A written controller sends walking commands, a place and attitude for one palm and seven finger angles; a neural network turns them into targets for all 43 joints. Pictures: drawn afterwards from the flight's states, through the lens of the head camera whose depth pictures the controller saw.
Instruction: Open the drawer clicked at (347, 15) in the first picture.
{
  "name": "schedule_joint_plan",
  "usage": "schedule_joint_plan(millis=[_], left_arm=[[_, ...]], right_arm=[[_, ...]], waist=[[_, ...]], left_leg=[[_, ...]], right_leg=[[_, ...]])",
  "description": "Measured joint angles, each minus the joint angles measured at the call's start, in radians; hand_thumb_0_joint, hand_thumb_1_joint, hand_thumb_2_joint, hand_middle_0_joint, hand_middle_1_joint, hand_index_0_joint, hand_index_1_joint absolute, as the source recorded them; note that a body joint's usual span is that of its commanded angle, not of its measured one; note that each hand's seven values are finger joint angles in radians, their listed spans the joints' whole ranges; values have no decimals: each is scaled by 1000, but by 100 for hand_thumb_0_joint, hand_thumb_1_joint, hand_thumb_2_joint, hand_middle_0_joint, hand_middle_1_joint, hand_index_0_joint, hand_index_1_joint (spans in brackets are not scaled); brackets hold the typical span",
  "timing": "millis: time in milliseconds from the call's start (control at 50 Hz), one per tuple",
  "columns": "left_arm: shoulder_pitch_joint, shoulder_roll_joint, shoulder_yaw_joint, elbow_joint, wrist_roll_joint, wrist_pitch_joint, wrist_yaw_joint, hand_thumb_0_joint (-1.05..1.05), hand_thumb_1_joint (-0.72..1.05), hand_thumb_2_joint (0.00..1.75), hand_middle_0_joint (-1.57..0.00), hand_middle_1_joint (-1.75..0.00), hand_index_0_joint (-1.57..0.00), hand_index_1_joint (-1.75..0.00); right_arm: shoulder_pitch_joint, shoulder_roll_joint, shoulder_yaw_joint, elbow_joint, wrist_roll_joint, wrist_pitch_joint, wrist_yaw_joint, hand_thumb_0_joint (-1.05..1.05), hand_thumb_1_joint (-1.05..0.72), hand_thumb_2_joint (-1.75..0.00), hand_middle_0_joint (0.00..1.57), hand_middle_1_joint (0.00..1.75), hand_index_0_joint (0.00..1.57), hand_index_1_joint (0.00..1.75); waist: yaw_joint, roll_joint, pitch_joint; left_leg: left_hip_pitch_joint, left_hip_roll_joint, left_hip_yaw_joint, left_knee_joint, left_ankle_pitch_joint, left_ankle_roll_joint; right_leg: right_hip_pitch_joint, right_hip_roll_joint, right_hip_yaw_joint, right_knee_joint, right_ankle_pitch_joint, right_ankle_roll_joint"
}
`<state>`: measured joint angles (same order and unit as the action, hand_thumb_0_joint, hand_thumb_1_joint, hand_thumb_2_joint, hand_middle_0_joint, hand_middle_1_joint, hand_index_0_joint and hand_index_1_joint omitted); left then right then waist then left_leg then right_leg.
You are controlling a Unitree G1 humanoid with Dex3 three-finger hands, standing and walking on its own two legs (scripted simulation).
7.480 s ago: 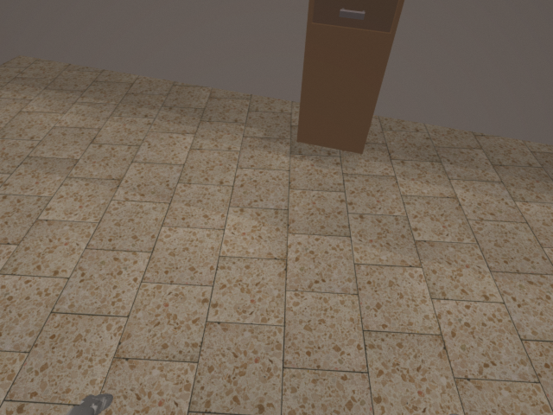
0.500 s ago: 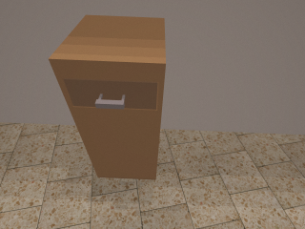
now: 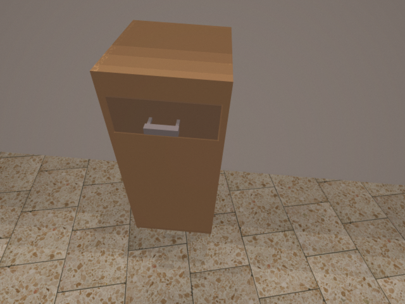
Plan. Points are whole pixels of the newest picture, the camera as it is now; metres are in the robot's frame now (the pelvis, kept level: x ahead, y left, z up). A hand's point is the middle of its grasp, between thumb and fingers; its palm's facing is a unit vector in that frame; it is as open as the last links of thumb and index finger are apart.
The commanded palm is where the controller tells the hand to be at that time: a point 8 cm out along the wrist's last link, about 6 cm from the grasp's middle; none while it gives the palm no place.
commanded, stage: shuffle to correct the standing spot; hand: left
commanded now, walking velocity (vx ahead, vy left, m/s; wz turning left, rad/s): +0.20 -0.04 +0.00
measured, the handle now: (162, 125) +0.63 +0.16 -0.02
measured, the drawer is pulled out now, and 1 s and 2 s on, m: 0.00 0.00 0.00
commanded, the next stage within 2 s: come to a stop and stand still in 0.54 s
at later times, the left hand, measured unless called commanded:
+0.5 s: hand out of the picture -0.02 +0.13 -0.18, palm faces +0.14 -0.99 -0.10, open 7.4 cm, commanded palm none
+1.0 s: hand (147, 285) +0.21 +0.14 -0.17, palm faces +0.04 -0.97 -0.24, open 7.2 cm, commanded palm none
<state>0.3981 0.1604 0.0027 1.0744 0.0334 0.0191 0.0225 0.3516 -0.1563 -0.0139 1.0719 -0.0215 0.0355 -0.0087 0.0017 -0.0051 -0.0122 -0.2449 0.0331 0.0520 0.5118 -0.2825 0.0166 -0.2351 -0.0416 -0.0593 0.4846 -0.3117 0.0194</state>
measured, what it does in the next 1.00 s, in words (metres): walks ahead: left foot, then right foot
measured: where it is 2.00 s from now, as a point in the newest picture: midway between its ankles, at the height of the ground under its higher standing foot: outside the picture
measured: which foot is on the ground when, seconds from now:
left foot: down 0.00-0.22, up 0.24-0.48, down 0.50-0.86, up 0.88-1.00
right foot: down 0.00-0.52, up 0.54-0.82, down 0.84-1.00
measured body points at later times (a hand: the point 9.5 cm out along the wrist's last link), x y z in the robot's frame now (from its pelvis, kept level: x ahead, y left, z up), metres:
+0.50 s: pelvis +0.05 +0.00 -0.01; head +0.05 +0.01 +0.44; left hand -0.03 +0.18 -0.17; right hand +0.09 -0.24 -0.15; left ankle +0.09 +0.10 -0.74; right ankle +0.02 -0.12 -0.74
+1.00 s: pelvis +0.13 -0.04 -0.01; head +0.17 -0.06 +0.44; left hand +0.21 +0.19 -0.15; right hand +0.10 -0.25 -0.18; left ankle +0.09 +0.07 -0.70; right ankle +0.19 -0.16 -0.74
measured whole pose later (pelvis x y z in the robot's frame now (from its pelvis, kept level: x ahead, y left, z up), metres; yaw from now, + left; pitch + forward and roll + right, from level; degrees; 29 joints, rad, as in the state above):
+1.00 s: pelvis +0.13 -0.04 -0.01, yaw +2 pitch -1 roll +1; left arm 0.17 0.13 0.04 0.99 0.03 -0.01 0.05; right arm 0.31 -0.14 -0.05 1.10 0.00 0.04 -0.03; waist -0.03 0.04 0.08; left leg -0.33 0.03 0.08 0.88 -0.52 -0.03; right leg -0.32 -0.08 -0.13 0.55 -0.21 -0.01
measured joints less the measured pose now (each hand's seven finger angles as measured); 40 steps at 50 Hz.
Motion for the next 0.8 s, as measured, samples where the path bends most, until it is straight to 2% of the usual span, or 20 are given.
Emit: schedule_joint_plan(millis=[100,160,200,240,260,320,360,440,500,520,580,620,660,700,800], left_arm=[[30,-13,15,14,0,1,-13,0,91,90,-20,-30,-20,-30],[42,-24,21,20,2,3,-21,0,91,90,-20,-30,-20,-30],[55,-29,25,20,3,-5,-24,0,91,90,-20,-30,-20,-30],[61,-41,28,20,2,-23,-15,0,91,90,-20,-30,-20,-30],[64,-48,28,22,-1,-31,-9,0,91,90,-20,-30,-20,-30],[83,-65,28,32,-7,-48,2,0,91,90,-20,-30,-20,-30],[90,-74,27,42,-3,-50,5,0,91,90,-20,-30,-20,-30],[77,-81,24,46,4,-52,-1,0,91,90,-20,-30,-20,-30],[67,-82,25,40,0,-49,-9,0,91,90,-20,-30,-20,-30],[64,-80,26,38,-2,-45,-12,0,91,90,-20,-30,-20,-30],[35,-66,30,31,6,-16,-22,0,91,90,-20,-30,-20,-30],[5,-55,36,21,11,-9,-30,0,91,90,-20,-30,-20,-30],[-31,-41,42,2,11,-11,-37,0,91,90,-20,-30,-20,-30],[-63,-22,46,-15,16,-10,-29,1,92,90,-20,-30,-20,-30],[-124,23,53,-51,-3,-17,-14,2,94,90,-20,-30,-19,-30]], right_arm=[[22,5,-9,14,-1,2,-7,0,-91,-90,20,30,20,30],[21,4,-16,22,0,-2,-11,0,-91,-90,20,30,20,30],[23,4,-19,25,1,-3,-13,0,-91,-90,20,30,20,30],[18,0,-22,27,6,0,-13,0,-91,-90,20,30,20,30],[14,-2,-23,28,6,2,-10,1,-91,-90,20,30,20,30],[-7,-4,-29,23,2,-2,1,1,-91,-90,20,30,20,30],[-26,0,-33,8,3,-10,7,1,-91,-90,20,30,20,30],[-57,-3,-38,-16,3,-30,2,2,-94,-90,20,30,20,30],[-61,-8,-33,-31,4,-58,1,1,-94,-90,20,30,20,30],[-62,-7,-31,-33,2,-69,-3,1,-94,-90,20,30,20,30],[-58,11,-25,-35,-3,-81,-14,1,-93,-90,20,30,20,30],[-40,20,-20,-30,-5,-84,-21,1,-93,-90,20,30,20,30],[-18,29,-14,-16,-5,-87,-25,0,-92,-90,20,30,20,30],[2,38,-8,1,-6,-87,-26,0,-92,-90,20,30,20,30],[29,59,-1,35,-6,-69,-26,0,-91,-90,20,30,20,30]], waist=[[-4,4,1],[-4,14,11],[1,14,10],[11,28,13],[14,36,13],[21,41,0],[16,35,-7],[13,17,-4],[14,13,-2],[10,8,-3],[6,-22,-4],[-6,-25,-8],[-13,-22,-6],[-16,-17,2],[-37,-2,42]], left_leg=[[-9,-4,-5,3,-22,7],[-5,1,2,9,1,6],[-11,-1,9,39,-23,1],[-47,-2,-5,138,-120,7],[-77,-1,-11,214,-140,13],[-162,7,-2,409,-107,19],[-189,21,16,439,-79,16],[-158,39,45,266,-51,10],[-77,42,61,78,-8,4],[-69,40,65,56,41,7],[-51,28,104,75,13,16],[-18,22,117,27,12,14],[19,16,121,-35,35,8],[53,15,125,-87,51,3],[85,32,118,-84,25,-30]], right_leg=[[-20,7,12,34,-67,-19],[-24,12,-16,91,-57,-26],[5,20,-27,58,-47,-34],[7,27,-34,51,41,-51],[16,30,-43,46,47,-55],[54,36,-55,-10,45,-58],[77,36,-57,-47,54,-56],[104,30,-65,-70,48,-46],[91,30,-68,-2,-7,-33],[72,25,-65,49,-40,-34],[-50,7,-22,328,-139,-44],[-136,-6,-14,472,-96,-45],[-198,-25,-12,520,-28,-34],[-228,-43,-11,479,16,-20],[-178,-55,-14,190,98,0]])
